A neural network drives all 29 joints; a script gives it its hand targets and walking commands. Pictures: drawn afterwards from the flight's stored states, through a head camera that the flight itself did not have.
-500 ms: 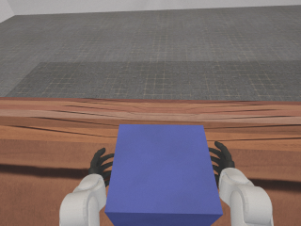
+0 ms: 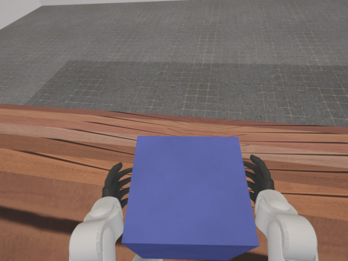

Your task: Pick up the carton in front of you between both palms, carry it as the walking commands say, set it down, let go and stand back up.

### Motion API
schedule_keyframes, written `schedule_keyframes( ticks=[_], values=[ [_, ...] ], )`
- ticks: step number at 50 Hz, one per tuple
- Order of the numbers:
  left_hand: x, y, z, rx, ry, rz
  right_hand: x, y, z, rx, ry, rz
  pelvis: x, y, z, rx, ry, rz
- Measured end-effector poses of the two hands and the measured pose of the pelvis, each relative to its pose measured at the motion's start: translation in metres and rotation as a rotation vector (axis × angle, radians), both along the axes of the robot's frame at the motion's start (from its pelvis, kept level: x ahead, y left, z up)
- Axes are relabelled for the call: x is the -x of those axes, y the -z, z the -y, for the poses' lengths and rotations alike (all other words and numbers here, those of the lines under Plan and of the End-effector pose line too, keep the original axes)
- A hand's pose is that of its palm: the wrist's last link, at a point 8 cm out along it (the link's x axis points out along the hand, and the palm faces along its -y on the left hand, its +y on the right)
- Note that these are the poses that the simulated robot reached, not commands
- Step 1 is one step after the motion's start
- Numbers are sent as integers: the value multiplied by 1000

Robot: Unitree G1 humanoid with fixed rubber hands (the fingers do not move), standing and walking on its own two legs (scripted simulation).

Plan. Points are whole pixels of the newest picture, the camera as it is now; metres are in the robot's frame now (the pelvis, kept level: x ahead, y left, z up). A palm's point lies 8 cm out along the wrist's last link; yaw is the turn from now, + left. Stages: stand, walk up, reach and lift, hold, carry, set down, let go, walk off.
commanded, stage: carry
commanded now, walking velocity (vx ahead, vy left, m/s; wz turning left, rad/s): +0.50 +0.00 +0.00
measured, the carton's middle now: (186, 203) +0.25 +0.01 +0.01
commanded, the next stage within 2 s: none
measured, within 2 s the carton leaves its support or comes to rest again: neither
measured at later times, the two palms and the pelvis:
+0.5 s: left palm (136, 91) +0.63 +0.18 +0.05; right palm (227, 86) +0.62 -0.13 +0.05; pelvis +0.29 +0.04 -0.02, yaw -1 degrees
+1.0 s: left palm (142, 63) +0.76 +0.17 +0.08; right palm (225, 57) +0.76 -0.14 +0.08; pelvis +0.43 +0.01 -0.02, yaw +0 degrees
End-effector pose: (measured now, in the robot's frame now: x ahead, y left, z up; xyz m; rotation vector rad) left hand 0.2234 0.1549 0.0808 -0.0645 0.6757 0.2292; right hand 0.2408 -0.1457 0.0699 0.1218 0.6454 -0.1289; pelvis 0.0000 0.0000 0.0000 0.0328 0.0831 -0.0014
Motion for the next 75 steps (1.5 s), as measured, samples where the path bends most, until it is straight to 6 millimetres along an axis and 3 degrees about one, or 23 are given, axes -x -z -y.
schedule_keyframes(
  ticks=[6, 12, 15, 23, 31, 36, 42, 51, 59, 68, 75],
  values=[
    [-111, 5, 0, 2, 48, 40, -97, -1, 3, 39, 66, 37, -79, 13, -9, 25, 27, 16],
    [-245, 33, -8, 33, 56, 66, -216, 10, 0, 60, 166, 64, -170, 43, -26, 39, 36, 42],
    [-295, 43, -10, 42, 57, 17, -259, 18, -2, 59, 183, 18, -199, 39, -33, 39, 35, 37],
    [-391, 39, -19, 64, 15, 1, -357, 18, -13, 10, 160, 7, -268, 19, -40, 54, 27, 7],
    [-457, 24, -25, 30, -23, 93, -439, 13, -18, -26, 117, 91, -342, 28, -25, 30, 3, 9],
    [-480, 20, -21, 13, -44, 74, -471, 20, -15, -39, 84, 66, -378, 28, -18, 38, 1, 12],
    [-503, 19, -15, 43, -39, 46, -499, 8, -11, -24, 80, 39, -410, 20, -13, 28, -6, 14],
    [-535, -5, -10, 22, -21, 69, -523, -14, -3, 6, 101, 64, -435, 15, -12, 16, 1, 12],
    [-535, -11, -4, 17, -19, 75, -523, -20, 4, 4, 112, 70, -436, 16, -9, 14, 3, 16],
    [-511, -7, 0, 26, -34, 45, -502, -15, 7, -1, 105, 38, -420, 16, -2, 18, 1, 41],
    [-499, -12, 6, 21, -35, 44, -492, -21, 14, 6, 113, 36, -410, 11, 2, 21, 2, 41]
  ],
)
